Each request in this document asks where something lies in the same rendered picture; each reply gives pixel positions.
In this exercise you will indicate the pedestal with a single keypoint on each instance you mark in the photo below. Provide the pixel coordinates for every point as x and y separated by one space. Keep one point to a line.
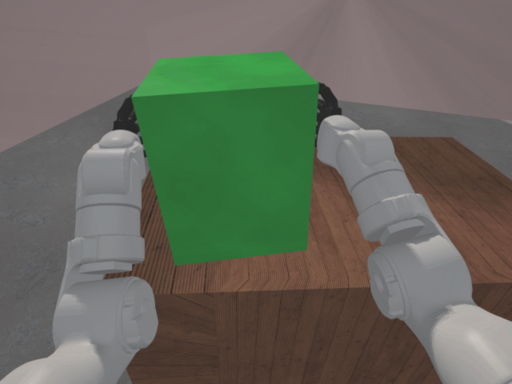
309 317

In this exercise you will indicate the left robot upper arm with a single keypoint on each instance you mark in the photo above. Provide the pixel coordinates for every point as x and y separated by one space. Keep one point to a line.
98 328

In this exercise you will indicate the left robot forearm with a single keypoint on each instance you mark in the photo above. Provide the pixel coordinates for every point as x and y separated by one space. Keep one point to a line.
108 203

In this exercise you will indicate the right robot forearm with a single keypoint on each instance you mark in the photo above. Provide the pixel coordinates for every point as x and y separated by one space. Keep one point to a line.
389 209

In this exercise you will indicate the robot right hand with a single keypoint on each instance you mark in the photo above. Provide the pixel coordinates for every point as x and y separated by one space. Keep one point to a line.
327 108

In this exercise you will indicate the right robot upper arm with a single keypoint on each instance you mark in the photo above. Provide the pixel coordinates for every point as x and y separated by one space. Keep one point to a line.
423 282

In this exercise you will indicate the carton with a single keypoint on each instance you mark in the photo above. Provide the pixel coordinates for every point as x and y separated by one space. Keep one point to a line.
230 144

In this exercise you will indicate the robot left hand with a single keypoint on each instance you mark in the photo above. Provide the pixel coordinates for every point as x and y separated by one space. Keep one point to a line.
126 118

